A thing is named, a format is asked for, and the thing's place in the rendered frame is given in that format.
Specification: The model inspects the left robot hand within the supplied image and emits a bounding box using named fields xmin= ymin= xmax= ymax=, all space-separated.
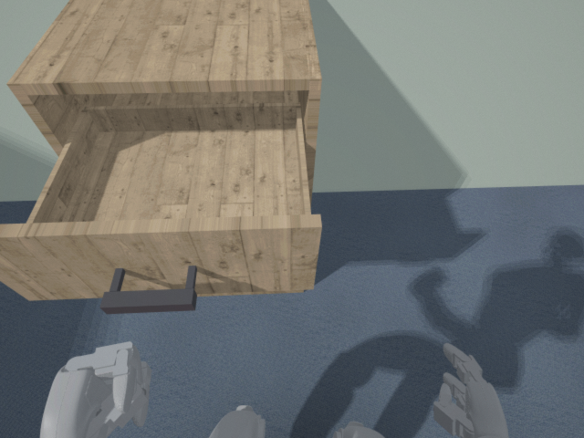
xmin=40 ymin=341 xmax=152 ymax=438

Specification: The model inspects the right robot hand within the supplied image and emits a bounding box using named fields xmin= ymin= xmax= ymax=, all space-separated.
xmin=433 ymin=343 xmax=509 ymax=438

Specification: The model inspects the handle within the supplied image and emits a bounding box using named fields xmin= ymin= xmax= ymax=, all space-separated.
xmin=99 ymin=266 xmax=197 ymax=314

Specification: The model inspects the drawer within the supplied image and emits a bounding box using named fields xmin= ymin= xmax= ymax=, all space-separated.
xmin=0 ymin=103 xmax=322 ymax=301

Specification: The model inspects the left robot thigh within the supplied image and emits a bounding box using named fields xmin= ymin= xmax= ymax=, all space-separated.
xmin=209 ymin=411 xmax=266 ymax=438

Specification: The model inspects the cabinet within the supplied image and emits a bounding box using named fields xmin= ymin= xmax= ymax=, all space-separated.
xmin=6 ymin=0 xmax=322 ymax=297

